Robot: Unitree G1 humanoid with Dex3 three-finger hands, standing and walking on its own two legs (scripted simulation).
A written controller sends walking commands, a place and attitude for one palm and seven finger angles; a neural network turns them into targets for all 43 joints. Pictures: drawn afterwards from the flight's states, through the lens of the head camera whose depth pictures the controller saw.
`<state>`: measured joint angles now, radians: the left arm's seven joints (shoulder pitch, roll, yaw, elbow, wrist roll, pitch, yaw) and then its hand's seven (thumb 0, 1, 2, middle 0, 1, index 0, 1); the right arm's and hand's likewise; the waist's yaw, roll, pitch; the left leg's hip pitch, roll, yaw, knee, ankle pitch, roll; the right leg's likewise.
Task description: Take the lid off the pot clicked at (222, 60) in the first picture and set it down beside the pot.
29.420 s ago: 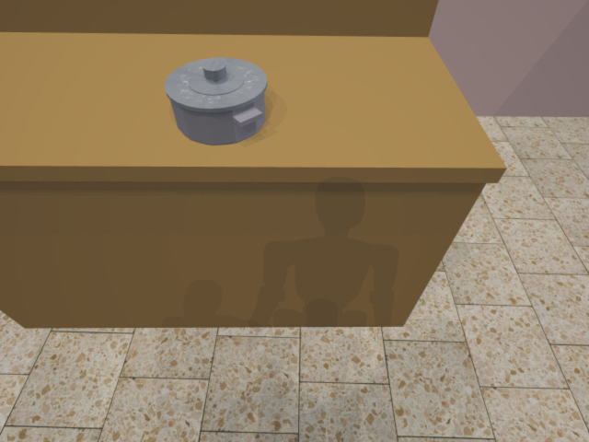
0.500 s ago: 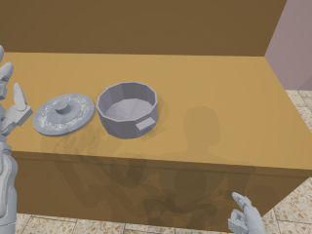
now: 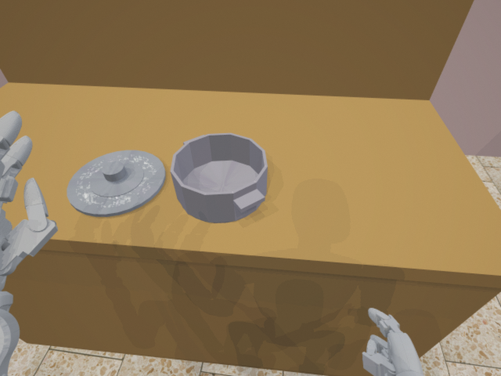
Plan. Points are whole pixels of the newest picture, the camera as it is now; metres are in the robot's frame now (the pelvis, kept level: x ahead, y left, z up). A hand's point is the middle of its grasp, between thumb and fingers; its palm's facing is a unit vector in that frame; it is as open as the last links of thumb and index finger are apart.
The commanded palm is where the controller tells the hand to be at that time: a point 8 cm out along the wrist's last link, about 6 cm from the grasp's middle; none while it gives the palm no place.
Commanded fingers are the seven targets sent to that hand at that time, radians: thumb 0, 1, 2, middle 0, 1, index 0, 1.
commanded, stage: draw the hand back to the body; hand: left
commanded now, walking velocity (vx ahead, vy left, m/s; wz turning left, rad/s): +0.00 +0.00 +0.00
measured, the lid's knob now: (114, 171) +0.47 +0.36 +0.05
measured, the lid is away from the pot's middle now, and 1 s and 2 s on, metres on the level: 0.23 0.23 0.23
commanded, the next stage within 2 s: step back with the hand held close in 0.20 s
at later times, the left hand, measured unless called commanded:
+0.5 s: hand (46, 227) +0.19 +0.25 +0.23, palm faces +0.41 -0.82 -0.40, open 7.5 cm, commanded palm +0.13 +0.29 +0.24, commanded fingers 0.00 0.90 0.90 -0.20 -0.30 -0.20 -0.30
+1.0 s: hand (3, 282) +0.13 +0.25 +0.22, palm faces +0.41 -0.81 -0.42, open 7.4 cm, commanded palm +0.06 +0.31 +0.24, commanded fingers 0.00 0.90 0.90 -0.20 -0.30 -0.20 -0.30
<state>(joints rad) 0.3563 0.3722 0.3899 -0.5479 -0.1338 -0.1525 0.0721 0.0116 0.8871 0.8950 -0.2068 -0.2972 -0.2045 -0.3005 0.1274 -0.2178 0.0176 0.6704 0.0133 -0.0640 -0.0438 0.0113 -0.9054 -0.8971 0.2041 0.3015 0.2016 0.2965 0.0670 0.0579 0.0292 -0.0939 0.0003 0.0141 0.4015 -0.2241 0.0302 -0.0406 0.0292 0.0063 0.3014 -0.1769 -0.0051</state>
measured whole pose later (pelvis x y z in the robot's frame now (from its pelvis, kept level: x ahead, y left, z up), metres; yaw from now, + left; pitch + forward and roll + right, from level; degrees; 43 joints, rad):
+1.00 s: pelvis -0.07 +0.03 -0.03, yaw +0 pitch +1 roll -3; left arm 0.48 0.46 0.50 -0.79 -0.08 -0.22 0.14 0.01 0.88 0.89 -0.21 -0.30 -0.21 -0.30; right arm 0.20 -0.19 0.01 0.55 0.03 0.00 -0.04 0.01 -0.90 -0.90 0.21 0.30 0.20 0.30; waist -0.01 0.01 0.02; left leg -0.46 0.00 0.03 0.71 -0.34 0.06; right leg -0.38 -0.01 -0.04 0.56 -0.19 0.03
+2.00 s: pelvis -0.31 +0.08 -0.04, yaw -2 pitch -1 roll -4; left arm 0.36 0.52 0.52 -0.82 -0.07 -0.23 0.13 0.01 0.88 0.89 -0.21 -0.30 -0.21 -0.30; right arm 0.24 -0.18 -0.02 0.59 0.04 -0.03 -0.04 0.01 -0.91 -0.90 0.20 0.30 0.20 0.30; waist -0.01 -0.07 0.00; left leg -0.48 -0.01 -0.01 0.80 -0.31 0.07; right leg -0.47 0.03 0.02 1.01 -0.48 0.00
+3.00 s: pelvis -0.40 +0.15 -0.03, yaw +2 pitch +2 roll -4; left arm 0.35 0.24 0.04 0.98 0.02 0.08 0.00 0.01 0.95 0.89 -0.20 -0.29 -0.20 -0.30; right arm 0.44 -0.21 -0.06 0.90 -0.04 0.03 -0.03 0.01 -0.91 -0.90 0.20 0.30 0.20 0.30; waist -0.04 -0.03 0.07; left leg -0.42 0.00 0.03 0.75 -0.37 0.09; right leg -0.52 0.02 0.04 0.96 -0.44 -0.01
